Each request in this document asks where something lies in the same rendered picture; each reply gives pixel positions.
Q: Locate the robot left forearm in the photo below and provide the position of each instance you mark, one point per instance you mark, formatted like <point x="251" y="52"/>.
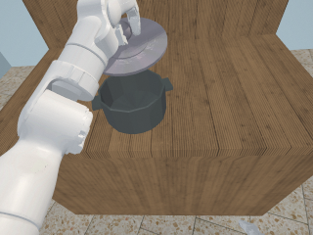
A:
<point x="76" y="73"/>

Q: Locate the robot left hand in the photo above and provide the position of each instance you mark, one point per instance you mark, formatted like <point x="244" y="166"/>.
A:
<point x="130" y="7"/>

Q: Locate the pot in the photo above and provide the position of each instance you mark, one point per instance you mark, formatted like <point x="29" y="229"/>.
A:
<point x="134" y="103"/>

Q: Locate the knob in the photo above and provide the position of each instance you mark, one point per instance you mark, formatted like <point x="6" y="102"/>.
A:
<point x="126" y="28"/>

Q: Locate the robot right hand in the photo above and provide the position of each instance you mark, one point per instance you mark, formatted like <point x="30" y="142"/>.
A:
<point x="249" y="228"/>

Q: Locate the table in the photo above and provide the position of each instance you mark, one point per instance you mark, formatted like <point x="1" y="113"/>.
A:
<point x="237" y="134"/>

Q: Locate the left robot upper arm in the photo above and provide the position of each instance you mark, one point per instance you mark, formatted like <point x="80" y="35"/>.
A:
<point x="29" y="170"/>

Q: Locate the lid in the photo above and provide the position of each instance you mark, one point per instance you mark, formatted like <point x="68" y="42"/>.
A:
<point x="142" y="52"/>

